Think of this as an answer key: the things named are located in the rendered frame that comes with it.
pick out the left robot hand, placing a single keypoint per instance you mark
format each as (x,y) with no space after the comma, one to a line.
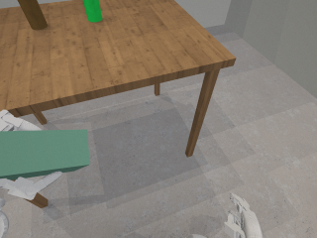
(23,187)

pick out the right robot hand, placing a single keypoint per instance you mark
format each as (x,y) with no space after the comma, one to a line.
(245,225)

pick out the sponge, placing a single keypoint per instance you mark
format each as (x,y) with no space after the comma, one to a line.
(36,153)

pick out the table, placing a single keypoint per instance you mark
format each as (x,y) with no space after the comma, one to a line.
(138,43)

